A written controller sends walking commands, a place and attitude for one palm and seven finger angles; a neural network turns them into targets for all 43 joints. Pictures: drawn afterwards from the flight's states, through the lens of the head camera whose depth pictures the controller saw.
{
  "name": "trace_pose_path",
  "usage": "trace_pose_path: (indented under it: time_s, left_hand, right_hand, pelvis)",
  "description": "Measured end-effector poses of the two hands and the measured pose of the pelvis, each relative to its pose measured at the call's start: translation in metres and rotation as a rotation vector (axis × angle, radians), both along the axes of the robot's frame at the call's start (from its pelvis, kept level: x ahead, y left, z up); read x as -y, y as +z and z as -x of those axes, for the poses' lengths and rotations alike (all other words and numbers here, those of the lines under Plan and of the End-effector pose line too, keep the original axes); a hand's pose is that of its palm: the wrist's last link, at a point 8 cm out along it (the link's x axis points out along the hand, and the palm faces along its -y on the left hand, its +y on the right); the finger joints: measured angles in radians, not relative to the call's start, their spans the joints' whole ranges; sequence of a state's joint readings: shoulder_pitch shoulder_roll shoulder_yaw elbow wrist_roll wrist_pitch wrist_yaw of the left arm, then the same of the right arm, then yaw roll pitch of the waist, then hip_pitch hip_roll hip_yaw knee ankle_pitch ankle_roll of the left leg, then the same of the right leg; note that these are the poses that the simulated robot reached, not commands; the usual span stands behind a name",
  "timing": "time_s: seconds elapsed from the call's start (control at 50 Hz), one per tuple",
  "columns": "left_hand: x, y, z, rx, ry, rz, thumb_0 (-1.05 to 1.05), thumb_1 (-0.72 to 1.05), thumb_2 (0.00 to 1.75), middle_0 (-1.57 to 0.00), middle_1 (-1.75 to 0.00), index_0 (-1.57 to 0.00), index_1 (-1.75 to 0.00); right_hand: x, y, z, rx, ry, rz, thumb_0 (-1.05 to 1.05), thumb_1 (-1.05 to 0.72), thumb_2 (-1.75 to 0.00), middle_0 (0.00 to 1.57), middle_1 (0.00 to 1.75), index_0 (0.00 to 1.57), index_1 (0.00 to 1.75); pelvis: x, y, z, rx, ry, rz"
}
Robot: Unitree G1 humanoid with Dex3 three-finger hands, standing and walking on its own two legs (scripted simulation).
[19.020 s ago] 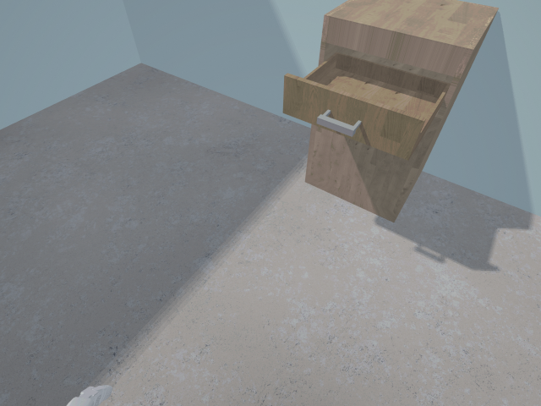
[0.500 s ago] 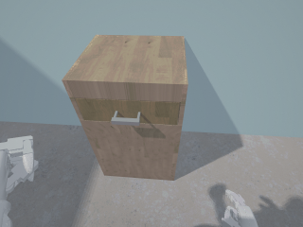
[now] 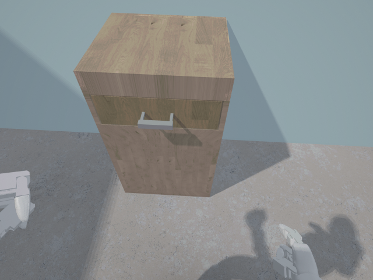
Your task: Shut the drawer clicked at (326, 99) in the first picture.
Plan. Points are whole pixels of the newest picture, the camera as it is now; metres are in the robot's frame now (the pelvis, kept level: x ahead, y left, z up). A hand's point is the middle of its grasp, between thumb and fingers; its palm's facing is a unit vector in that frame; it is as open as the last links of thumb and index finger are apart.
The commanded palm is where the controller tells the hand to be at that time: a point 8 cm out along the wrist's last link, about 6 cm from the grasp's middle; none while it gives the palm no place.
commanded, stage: step back with the hand held close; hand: left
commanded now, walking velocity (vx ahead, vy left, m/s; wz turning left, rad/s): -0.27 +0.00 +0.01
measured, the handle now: (156, 120) +0.63 +0.15 -0.10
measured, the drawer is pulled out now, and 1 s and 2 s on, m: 0.00 0.00 0.00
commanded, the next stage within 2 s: stop stepping back and stand still in 0.82 s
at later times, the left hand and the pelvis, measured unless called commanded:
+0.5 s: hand (11, 248) +0.14 +0.24 +0.16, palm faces +0.32 -0.80 -0.51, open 3.2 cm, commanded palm +0.06 +0.28 +0.18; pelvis -0.06 +0.00 -0.01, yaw +2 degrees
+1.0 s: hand out of the picture +0.04 +0.25 +0.16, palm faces +0.30 -0.86 -0.41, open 3.3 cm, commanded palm -0.03 +0.30 +0.18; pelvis -0.17 +0.02 +0.00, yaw -1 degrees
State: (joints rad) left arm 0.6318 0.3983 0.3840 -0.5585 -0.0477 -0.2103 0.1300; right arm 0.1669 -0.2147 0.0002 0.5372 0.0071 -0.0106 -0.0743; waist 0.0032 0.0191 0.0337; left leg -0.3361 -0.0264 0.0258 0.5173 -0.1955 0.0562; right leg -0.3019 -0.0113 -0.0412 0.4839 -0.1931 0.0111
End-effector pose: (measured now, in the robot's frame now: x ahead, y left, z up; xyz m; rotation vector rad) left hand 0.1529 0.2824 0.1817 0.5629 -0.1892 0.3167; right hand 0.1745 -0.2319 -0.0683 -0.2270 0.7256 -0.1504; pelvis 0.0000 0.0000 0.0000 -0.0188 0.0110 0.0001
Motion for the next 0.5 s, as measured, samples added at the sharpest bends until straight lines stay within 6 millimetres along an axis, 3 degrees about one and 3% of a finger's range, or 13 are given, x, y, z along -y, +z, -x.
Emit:
trace_pose_path:
  time_s: [0.18, 0.3, 0.38, 0.5]
  left_hand:
    - [-0.002, -0.012, 0.027, 0.029, -0.003, 0.047, 0.01, 0.89, 0.89, -1.41, -1.60, -1.41, -1.60]
    - [-0.007, -0.001, 0.033, 0.083, -0.036, -0.016, 0.01, 0.89, 0.89, -1.41, -1.60, -1.41, -1.60]
    - [-0.012, 0.008, 0.041, 0.102, -0.018, -0.086, 0.01, 0.89, 0.89, -1.41, -1.60, -1.41, -1.60]
    - [0.001, -0.003, 0.054, 0.049, -0.056, -0.044, 0.01, 0.89, 0.89, -1.41, -1.60, -1.41, -1.60]
  right_hand:
    - [-0.001, -0.001, 0.033, -0.026, 0.020, 0.041, 0.01, -0.91, -0.89, 0.20, 0.30, 0.21, 0.30]
    - [0.001, -0.002, 0.057, -0.055, 0.006, 0.077, 0.01, -0.91, -0.89, 0.20, 0.30, 0.21, 0.30]
    - [0.001, -0.005, 0.060, -0.054, 0.013, 0.065, 0.01, -0.91, -0.89, 0.20, 0.30, 0.21, 0.30]
    - [0.002, -0.011, 0.061, -0.050, 0.040, 0.043, 0.01, -0.91, -0.89, 0.20, 0.30, 0.21, 0.30]
  pelvis:
    - [-0.004, -0.004, 0.025, -0.002, 0.013, 0.027]
    - [-0.006, -0.004, 0.035, -0.005, 0.050, 0.040]
    - [-0.003, -0.006, 0.040, -0.043, 0.054, 0.040]
    - [0.004, -0.006, 0.064, -0.048, 0.028, 0.035]
